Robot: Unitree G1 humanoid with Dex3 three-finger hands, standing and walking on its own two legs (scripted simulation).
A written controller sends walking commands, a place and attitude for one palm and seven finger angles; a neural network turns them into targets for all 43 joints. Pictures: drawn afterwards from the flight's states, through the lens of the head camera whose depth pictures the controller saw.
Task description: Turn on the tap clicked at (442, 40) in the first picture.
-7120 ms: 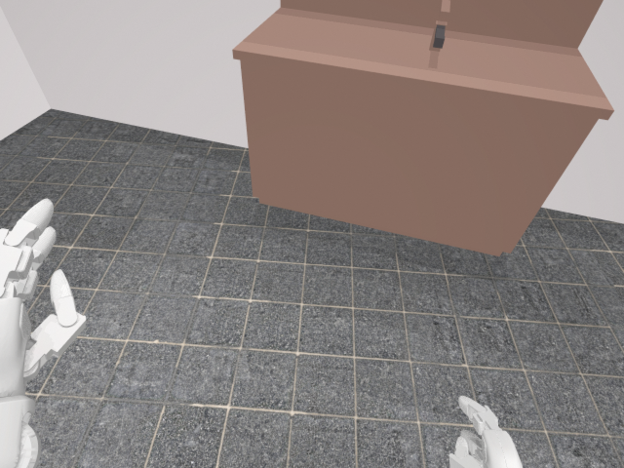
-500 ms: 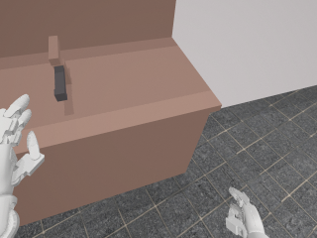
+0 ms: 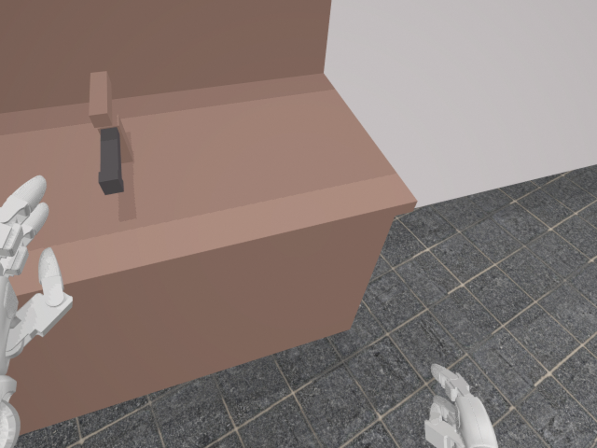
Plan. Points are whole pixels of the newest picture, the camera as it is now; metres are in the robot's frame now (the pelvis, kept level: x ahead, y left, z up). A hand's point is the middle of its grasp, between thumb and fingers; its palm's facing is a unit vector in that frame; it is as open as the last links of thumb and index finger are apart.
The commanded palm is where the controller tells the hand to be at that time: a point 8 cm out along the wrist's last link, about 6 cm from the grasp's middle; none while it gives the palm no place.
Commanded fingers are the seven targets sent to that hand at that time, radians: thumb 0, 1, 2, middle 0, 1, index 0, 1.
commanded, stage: shuffle to correct the standing spot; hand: left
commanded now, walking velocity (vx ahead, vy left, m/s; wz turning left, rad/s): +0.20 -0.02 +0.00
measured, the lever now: (111, 182) +0.46 +0.34 +0.06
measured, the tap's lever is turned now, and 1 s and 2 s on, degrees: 0 0 0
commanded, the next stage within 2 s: come to a stop and stand still in 0.74 s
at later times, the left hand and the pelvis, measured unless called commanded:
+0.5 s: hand (105, 229) +0.29 +0.24 +0.16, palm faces +0.41 -0.84 -0.37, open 7.4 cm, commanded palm +0.21 +0.28 +0.18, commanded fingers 0.00 0.90 0.90 -0.20 -0.30 -0.20 -0.30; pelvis +0.06 -0.01 -0.02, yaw +0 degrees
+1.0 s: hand (140, 176) +0.37 +0.23 +0.17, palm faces +0.44 -0.83 -0.34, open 7.4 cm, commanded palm +0.30 +0.27 +0.18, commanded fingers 0.00 0.90 0.90 -0.20 -0.30 -0.20 -0.30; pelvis +0.15 -0.02 -0.02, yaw +2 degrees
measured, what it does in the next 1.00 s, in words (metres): walks ahead: left foot, then right foot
